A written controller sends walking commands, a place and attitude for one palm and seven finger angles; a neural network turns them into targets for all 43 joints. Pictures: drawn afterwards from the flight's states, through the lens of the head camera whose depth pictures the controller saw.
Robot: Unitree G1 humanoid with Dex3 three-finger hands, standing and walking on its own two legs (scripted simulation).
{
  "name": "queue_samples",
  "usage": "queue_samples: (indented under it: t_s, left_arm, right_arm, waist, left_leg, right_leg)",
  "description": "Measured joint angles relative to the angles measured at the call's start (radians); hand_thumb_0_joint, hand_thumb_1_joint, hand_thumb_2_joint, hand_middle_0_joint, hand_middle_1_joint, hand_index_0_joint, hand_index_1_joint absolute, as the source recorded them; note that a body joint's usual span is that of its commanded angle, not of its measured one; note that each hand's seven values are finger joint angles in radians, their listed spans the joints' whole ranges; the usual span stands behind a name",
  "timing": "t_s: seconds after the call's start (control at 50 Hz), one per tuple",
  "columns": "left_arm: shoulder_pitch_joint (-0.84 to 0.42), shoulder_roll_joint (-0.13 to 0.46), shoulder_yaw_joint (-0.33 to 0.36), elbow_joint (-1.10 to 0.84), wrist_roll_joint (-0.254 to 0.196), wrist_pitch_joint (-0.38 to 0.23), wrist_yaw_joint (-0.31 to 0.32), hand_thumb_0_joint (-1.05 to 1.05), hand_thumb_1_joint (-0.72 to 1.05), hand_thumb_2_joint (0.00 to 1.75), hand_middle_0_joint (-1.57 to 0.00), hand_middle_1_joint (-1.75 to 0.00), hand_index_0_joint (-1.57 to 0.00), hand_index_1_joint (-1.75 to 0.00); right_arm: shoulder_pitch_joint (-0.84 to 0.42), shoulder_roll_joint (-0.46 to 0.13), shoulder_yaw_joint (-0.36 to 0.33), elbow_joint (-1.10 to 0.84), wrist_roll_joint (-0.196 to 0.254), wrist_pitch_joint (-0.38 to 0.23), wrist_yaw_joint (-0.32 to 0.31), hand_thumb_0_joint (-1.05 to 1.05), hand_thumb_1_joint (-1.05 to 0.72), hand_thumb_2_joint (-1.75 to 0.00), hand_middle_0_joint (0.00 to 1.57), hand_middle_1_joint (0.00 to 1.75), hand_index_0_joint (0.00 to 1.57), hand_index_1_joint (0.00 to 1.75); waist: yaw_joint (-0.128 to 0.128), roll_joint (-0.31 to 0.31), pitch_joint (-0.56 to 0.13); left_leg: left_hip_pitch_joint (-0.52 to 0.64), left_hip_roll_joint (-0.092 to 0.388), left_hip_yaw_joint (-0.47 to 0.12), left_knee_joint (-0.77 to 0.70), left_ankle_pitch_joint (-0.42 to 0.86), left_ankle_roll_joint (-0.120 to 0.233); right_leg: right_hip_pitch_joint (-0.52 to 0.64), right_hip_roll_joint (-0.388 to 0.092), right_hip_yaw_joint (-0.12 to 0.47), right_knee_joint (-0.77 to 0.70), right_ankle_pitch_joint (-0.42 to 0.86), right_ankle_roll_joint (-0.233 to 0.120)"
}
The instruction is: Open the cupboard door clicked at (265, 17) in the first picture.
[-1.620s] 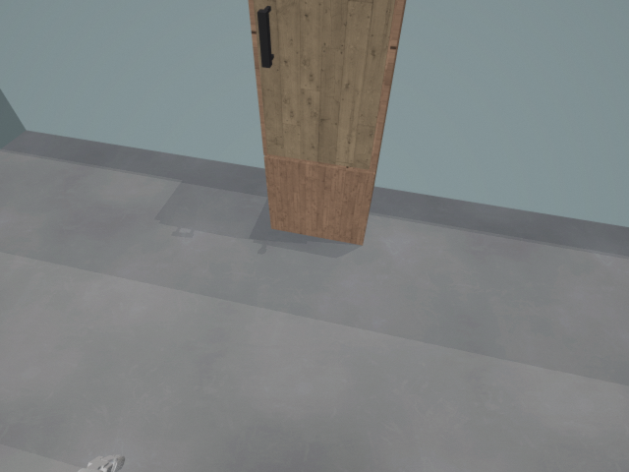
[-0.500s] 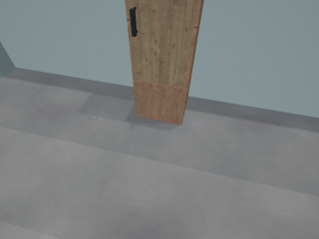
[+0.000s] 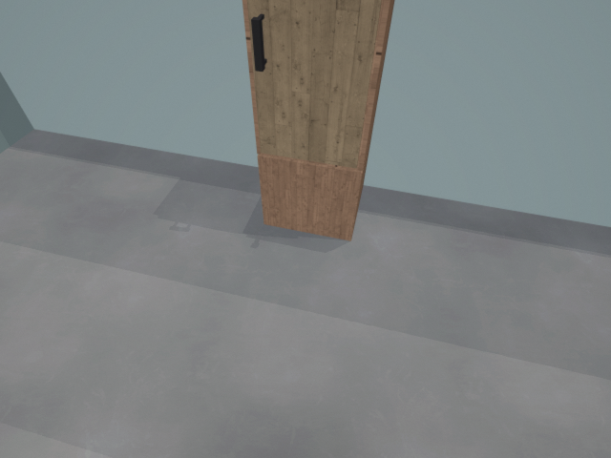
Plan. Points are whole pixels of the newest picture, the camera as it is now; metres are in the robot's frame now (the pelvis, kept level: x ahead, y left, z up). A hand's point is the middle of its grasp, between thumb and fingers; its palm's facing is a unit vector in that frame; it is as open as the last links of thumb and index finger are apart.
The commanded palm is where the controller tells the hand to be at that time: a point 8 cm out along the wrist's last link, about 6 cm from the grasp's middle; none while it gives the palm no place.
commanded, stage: walk to a spot facing it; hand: left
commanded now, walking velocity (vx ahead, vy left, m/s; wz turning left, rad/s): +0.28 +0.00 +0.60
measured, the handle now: (260, 42) +1.17 +0.20 +0.06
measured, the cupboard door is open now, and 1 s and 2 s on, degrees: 0 0 0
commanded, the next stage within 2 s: turn to face it in 0.80 s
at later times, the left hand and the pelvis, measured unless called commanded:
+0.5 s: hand out of the picture +0.09 +0.27 -0.18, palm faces +0.28 -0.94 -0.18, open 7.4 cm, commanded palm none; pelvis +0.11 +0.07 +0.00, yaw +16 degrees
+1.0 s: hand (156, 379) +0.27 +0.27 -0.17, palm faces +0.51 -0.83 -0.23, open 7.4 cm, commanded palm none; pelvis +0.30 +0.08 -0.01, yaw +31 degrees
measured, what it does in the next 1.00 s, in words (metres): walks ahead, turning left: right foot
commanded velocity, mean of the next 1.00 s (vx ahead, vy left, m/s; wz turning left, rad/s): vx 0.21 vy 0.00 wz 0.37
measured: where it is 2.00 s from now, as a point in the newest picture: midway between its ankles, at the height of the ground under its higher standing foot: (272, 435)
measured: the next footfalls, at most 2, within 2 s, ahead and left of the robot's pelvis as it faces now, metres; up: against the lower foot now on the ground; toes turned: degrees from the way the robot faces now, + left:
right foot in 0.78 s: +0.42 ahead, +0.01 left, +0.00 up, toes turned +16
left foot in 1.14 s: +0.35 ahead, +0.25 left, +0.00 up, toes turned +33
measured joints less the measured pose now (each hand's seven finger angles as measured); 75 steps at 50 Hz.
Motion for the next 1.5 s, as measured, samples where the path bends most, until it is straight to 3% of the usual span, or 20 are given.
queue_samples:
  t_s: [0.08,0.16,0.24,0.28,0.32,0.4,0.56,0.72,0.76,0.82,0.86,0.92,1.02,1.12,1.18,1.22,1.28,1.34,1.44,1.5]
  left_arm:
    - [0.031,-0.031,0.008,-0.027,0.007,0.013,-0.003,0.01,0.90,0.90,-0.20,-0.30,-0.20,-0.30]
    - [0.090,-0.066,0.020,-0.058,0.013,-0.006,-0.005,0.01,0.90,0.90,-0.20,-0.30,-0.20,-0.30]
    - [0.147,-0.080,0.030,-0.053,0.017,-0.014,-0.009,0.00,0.90,0.90,-0.20,-0.30,-0.20,-0.30]
    - [0.175,-0.086,0.037,-0.049,0.012,-0.003,-0.013,0.01,0.90,0.90,-0.21,-0.30,-0.20,-0.30]
    - [0.184,-0.089,0.044,-0.039,0.011,0.020,-0.016,0.01,0.90,0.90,-0.21,-0.30,-0.20,-0.30]
    - [0.156,-0.090,0.060,-0.035,0.018,0.023,-0.023,0.01,0.91,0.90,-0.20,-0.30,-0.20,-0.30]
    - [0.073,-0.126,0.063,-0.099,0.017,-0.002,-0.026,0.01,0.91,0.90,-0.20,-0.30,-0.20,-0.30]
    - [-0.026,-0.156,0.063,-0.142,0.008,-0.012,-0.029,0.01,0.91,0.90,-0.20,-0.30,-0.20,-0.30]
    - [-0.039,-0.158,0.058,-0.164,0.009,-0.032,-0.032,0.01,0.91,0.90,-0.20,-0.30,-0.20,-0.30]
    - [-0.061,-0.167,0.049,-0.191,0.011,-0.069,-0.020,0.01,0.91,0.90,-0.20,-0.30,-0.20,-0.30]
    - [-0.051,-0.176,0.042,-0.197,0.010,-0.073,-0.010,0.01,0.91,0.90,-0.20,-0.30,-0.20,-0.30]
    - [-0.010,-0.180,0.040,-0.177,0.011,-0.065,0.007,0.00,0.91,0.90,-0.20,-0.30,-0.20,-0.30]
    - [0.077,-0.167,0.034,-0.109,0.017,-0.049,0.019,0.00,0.91,0.90,-0.20,-0.30,-0.20,-0.30]
    - [0.177,-0.166,0.027,-0.024,0.010,-0.025,0.015,0.01,0.91,0.90,-0.20,-0.30,-0.20,-0.30]
    - [0.217,-0.162,0.033,0.014,0.002,0.008,0.009,0.01,0.91,0.90,-0.20,-0.30,-0.20,-0.30]
    - [0.223,-0.161,0.039,0.024,-0.001,0.032,0.004,0.01,0.91,0.90,-0.20,-0.30,-0.20,-0.30]
    - [0.212,-0.165,0.055,0.017,0.002,0.053,-0.007,0.01,0.91,0.90,-0.20,-0.30,-0.20,-0.30]
    - [0.190,-0.160,0.073,-0.010,0.004,0.060,-0.013,0.01,0.91,0.90,-0.20,-0.30,-0.20,-0.30]
    - [0.134,-0.146,0.092,-0.067,0.007,0.063,-0.015,0.01,0.91,0.90,-0.20,-0.30,-0.20,-0.30]
    - [0.102,-0.128,0.098,-0.112,0.010,0.048,-0.017,0.01,0.91,0.90,-0.20,-0.30,-0.20,-0.30]
  right_arm:
    - [0.057,0.024,-0.003,-0.017,-0.009,0.021,0.005,0.00,-0.91,-0.90,0.20,0.30,0.20,0.30]
    - [0.126,0.062,-0.015,-0.030,-0.007,0.037,0.020,0.00,-0.91,-0.90,0.20,0.30,0.20,0.30]
    - [0.167,0.103,-0.023,-0.058,-0.004,0.029,0.039,0.00,-0.91,-0.90,0.20,0.30,0.20,0.30]
    - [0.188,0.108,-0.030,-0.082,-0.008,0.008,0.041,0.00,-0.91,-0.90,0.21,0.30,0.20,0.30]
    - [0.199,0.123,-0.037,-0.091,-0.010,-0.012,0.031,0.00,-0.91,-0.90,0.21,0.30,0.21,0.30]
    - [0.236,0.166,-0.033,-0.075,-0.006,-0.031,0.008,0.00,-0.91,-0.90,0.21,0.30,0.21,0.30]
    - [0.283,0.214,-0.036,-0.029,0.001,-0.058,-0.002,0.00,-0.90,-0.90,0.21,0.30,0.21,0.30]
    - [0.285,0.198,-0.052,-0.027,-0.011,-0.055,-0.006,0.00,-0.90,-0.90,0.21,0.30,0.21,0.30]
    - [0.292,0.185,-0.058,-0.028,-0.009,-0.049,-0.006,0.00,-0.90,-0.90,0.21,0.30,0.21,0.30]
    - [0.272,0.157,-0.070,-0.032,0.001,-0.027,-0.003,0.00,-0.90,-0.90,0.21,0.30,0.21,0.30]
    - [0.236,0.128,-0.082,-0.039,-0.002,-0.008,0.002,0.00,-0.91,-0.90,0.21,0.30,0.20,0.30]
    - [0.166,0.091,-0.095,-0.067,-0.008,0.021,0.012,0.00,-0.91,-0.90,0.20,0.30,0.20,0.30]
    - [0.051,0.073,-0.089,-0.122,-0.011,0.023,0.010,0.00,-0.91,-0.90,0.20,0.30,0.20,0.30]
    - [-0.030,0.107,-0.054,-0.125,-0.007,-0.006,-0.001,0.00,-0.91,-0.90,0.20,0.30,0.20,0.30]
    - [-0.050,0.154,-0.033,-0.116,-0.005,-0.018,-0.009,0.00,-0.91,-0.90,0.20,0.30,0.20,0.30]
    - [-0.054,0.184,-0.020,-0.118,-0.007,-0.017,-0.015,0.00,-0.91,-0.90,0.20,0.30,0.20,0.30]
    - [-0.053,0.212,-0.014,-0.123,-0.008,-0.007,-0.021,0.00,-0.91,-0.90,0.20,0.30,0.20,0.30]
    - [-0.040,0.225,-0.024,-0.124,-0.005,0.000,-0.022,0.00,-0.91,-0.90,0.21,0.30,0.21,0.30]
    - [-0.024,0.190,-0.062,-0.134,-0.010,0.007,-0.020,-0.02,-0.92,-0.90,0.21,0.30,0.21,0.30]
    - [-0.001,0.151,-0.080,-0.131,-0.011,0.021,-0.015,-0.02,-0.92,-0.90,0.21,0.30,0.21,0.30]
  waist:
    - [-0.004,0.008,-0.025]
    - [-0.002,-0.007,-0.023]
    - [-0.009,-0.042,0.000]
    - [-0.016,-0.045,0.006]
    - [-0.021,-0.052,0.012]
    - [-0.026,-0.063,0.010]
    - [-0.025,-0.041,0.001]
    - [-0.061,-0.012,0.020]
    - [-0.064,0.003,0.027]
    - [-0.060,0.023,0.053]
    - [-0.047,0.038,0.063]
    - [-0.042,0.045,0.059]
    - [-0.009,0.019,0.042]
    - [0.052,0.006,0.030]
    - [0.070,-0.024,0.031]
    - [0.079,-0.040,0.037]
    - [0.076,-0.034,0.051]
    - [0.070,-0.027,0.062]
    - [0.041,0.004,0.071]
    - [0.029,0.027,0.069]
  left_leg:
    - [-0.065,0.002,-0.019,0.124,-0.104,0.009]
    - [-0.181,0.023,0.040,0.381,-0.230,0.011]
    - [-0.196,0.046,0.111,0.318,-0.190,0.008]
    - [-0.180,0.041,0.128,0.245,-0.101,0.028]
    - [-0.194,0.022,0.133,0.292,-0.100,0.058]
    - [-0.130,-0.019,0.114,0.197,-0.103,0.072]
    - [0.037,-0.060,0.039,-0.028,-0.053,0.079]
    - [0.146,-0.048,-0.031,-0.027,-0.153,0.043]
    - [0.138,-0.036,-0.057,0.066,-0.224,0.029]
    - [-0.052,-0.033,-0.052,0.541,-0.304,0.026]
    - [-0.178,-0.013,-0.011,0.782,-0.268,0.019]
    - [-0.320,0.029,0.042,0.885,-0.189,-0.004]
    - [-0.377,0.068,0.079,0.642,-0.110,-0.027]
    - [-0.222,0.078,0.086,0.256,-0.013,-0.040]
    - [-0.148,0.077,0.118,0.182,-0.030,0.012]
    - [-0.131,0.081,0.146,0.180,-0.046,0.022]
    - [-0.107,0.093,0.177,0.153,-0.039,0.024]
    - [-0.092,0.104,0.211,0.130,-0.031,0.020]
    - [-0.089,0.138,0.266,0.146,-0.042,0.002]
    - [-0.113,0.171,0.289,0.222,-0.080,-0.021]
  right_leg:
    - [-0.018,-0.003,-0.034,0.048,-0.046,-0.001]
    - [0.013,-0.030,-0.087,0.048,-0.077,0.004]
    - [0.047,-0.085,-0.136,0.084,-0.131,0.042]
    - [0.011,-0.116,-0.150,0.212,-0.206,0.048]
    - [-0.100,-0.113,-0.089,0.475,-0.289,0.039]
    - [-0.297,-0.099,-0.038,0.752,-0.167,0.032]
    - [-0.457,-0.117,-0.031,0.633,-0.008,0.073]
    - [-0.390,-0.086,-0.055,0.298,0.005,0.056]
    - [-0.313,-0.062,-0.073,0.197,0.030,0.041]
    - [-0.277,-0.078,-0.127,0.243,0.047,-0.031]
    - [-0.234,-0.084,-0.161,0.247,-0.009,-0.032]
    - [-0.162,-0.090,-0.204,0.187,-0.017,-0.020]
    - [-0.094,-0.091,-0.223,0.104,-0.012,-0.022]
    - [-0.064,-0.052,-0.185,0.099,-0.035,-0.009]
    - [-0.064,-0.047,-0.145,0.146,-0.075,0.008]
    - [-0.099,-0.043,-0.107,0.254,-0.201,0.023]
    - [-0.185,-0.040,-0.077,0.487,-0.284,0.033]
    - [-0.240,-0.052,-0.072,0.590,-0.279,0.045]
    - [-0.229,-0.058,-0.093,0.474,-0.252,0.047]
    - [-0.166,-0.047,-0.108,0.303,-0.141,0.034]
